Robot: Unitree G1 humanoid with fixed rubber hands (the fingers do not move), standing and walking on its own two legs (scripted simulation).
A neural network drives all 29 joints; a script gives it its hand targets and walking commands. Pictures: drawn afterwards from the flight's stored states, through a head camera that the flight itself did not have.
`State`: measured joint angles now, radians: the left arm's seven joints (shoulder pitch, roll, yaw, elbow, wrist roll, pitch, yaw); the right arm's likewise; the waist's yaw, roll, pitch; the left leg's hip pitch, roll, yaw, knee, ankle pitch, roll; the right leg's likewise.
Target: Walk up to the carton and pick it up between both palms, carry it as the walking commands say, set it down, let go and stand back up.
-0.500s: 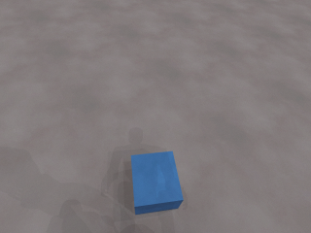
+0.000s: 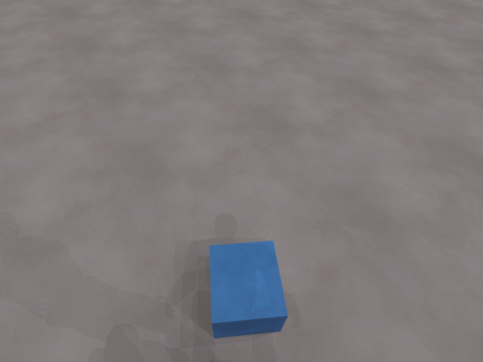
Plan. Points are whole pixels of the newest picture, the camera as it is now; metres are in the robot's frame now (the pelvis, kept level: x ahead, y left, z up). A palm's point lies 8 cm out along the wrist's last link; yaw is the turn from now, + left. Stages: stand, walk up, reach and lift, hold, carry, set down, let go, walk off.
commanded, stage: walk up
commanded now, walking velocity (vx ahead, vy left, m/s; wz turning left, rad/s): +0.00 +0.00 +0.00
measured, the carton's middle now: (244, 287) +0.50 -0.03 -0.68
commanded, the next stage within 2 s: stand in 1.22 s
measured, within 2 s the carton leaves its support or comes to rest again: neither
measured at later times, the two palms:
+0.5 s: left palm out of the picture +0.08 +0.21 -0.13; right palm out of the picture +0.00 -0.29 -0.13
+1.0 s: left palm out of the picture +0.06 +0.21 -0.14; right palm out of the picture +0.07 -0.29 -0.13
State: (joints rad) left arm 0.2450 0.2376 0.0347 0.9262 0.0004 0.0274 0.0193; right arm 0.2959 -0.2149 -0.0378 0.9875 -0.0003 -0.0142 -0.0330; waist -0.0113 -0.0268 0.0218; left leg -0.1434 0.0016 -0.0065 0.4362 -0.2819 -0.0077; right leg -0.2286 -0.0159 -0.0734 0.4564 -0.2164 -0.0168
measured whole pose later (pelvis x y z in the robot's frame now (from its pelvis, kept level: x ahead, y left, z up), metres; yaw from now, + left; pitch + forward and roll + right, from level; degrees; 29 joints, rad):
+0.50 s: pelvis +0.02 -0.04 +0.00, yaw +1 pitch +1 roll +0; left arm 0.25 0.24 0.04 0.93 0.00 0.02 0.00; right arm 0.36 -0.21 -0.04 1.00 0.00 -0.01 -0.03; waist -0.05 -0.02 0.03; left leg -0.14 0.05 -0.04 0.43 -0.30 -0.05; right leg -0.33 -0.03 -0.07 0.57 -0.29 -0.02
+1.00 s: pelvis +0.03 -0.04 +0.00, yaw +5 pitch +0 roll -1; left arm 0.24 0.23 0.04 0.94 0.00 0.00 0.01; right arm 0.26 -0.20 -0.04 1.02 0.00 0.02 -0.02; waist 0.00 -0.03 0.02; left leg -0.19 0.03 -0.02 0.47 -0.29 -0.01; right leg -0.27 -0.03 -0.14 0.52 -0.29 -0.03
